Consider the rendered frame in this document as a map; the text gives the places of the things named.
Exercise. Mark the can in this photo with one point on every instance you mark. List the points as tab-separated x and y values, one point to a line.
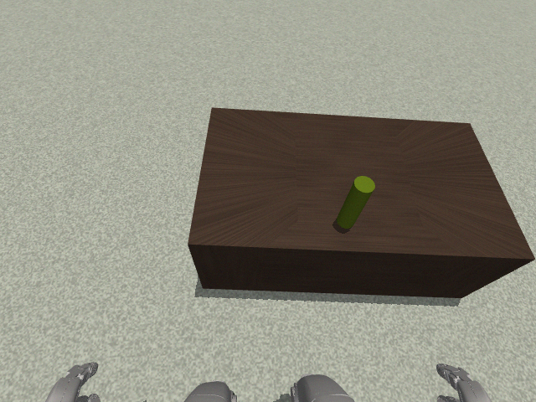
358	196

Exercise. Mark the right robot hand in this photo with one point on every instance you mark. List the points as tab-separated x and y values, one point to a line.
460	380

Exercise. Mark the left robot hand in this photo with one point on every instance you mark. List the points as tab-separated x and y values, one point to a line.
67	389

